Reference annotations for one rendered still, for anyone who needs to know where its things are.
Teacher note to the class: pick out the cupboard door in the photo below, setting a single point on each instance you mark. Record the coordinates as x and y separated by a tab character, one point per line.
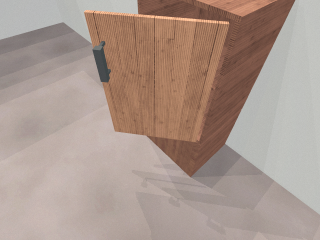
162	70

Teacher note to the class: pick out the handle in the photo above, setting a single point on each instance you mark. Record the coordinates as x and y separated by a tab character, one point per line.
100	59

